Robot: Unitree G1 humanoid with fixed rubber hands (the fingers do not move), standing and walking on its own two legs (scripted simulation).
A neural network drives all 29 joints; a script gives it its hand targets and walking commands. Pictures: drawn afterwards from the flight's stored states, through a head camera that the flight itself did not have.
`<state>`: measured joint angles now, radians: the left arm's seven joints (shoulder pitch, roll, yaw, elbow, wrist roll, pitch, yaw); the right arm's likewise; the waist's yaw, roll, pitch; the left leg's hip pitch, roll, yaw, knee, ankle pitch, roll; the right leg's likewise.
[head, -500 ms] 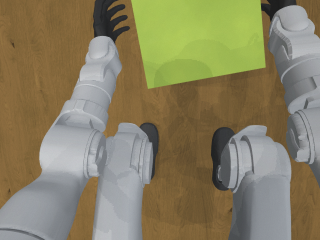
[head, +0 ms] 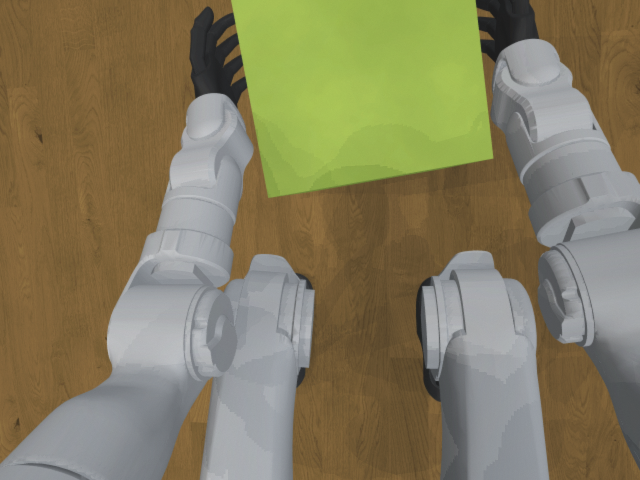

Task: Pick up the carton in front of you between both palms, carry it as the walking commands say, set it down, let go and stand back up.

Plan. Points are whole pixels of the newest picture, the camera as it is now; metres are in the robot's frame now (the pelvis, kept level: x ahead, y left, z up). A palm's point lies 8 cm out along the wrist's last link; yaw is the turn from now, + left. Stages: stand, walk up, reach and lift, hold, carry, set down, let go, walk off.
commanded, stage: reach and lift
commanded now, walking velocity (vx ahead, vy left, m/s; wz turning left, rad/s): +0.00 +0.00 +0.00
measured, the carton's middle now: (361, 98) +0.51 -0.02 -0.21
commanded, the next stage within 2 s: none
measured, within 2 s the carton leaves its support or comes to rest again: neither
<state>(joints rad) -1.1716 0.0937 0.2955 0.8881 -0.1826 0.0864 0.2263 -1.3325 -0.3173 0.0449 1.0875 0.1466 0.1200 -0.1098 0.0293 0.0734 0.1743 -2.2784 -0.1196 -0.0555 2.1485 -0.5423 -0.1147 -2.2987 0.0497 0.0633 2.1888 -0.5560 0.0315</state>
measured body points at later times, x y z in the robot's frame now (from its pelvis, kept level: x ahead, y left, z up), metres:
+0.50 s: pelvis +0.01 +0.00 +0.12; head +0.25 -0.03 +0.50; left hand +0.49 +0.12 +0.06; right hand +0.49 -0.18 +0.05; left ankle +0.12 +0.13 -0.34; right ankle +0.11 -0.12 -0.34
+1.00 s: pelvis +0.06 +0.00 +0.26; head +0.20 -0.02 +0.69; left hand +0.46 +0.13 +0.22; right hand +0.45 -0.18 +0.21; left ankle +0.12 +0.14 -0.34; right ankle +0.11 -0.13 -0.34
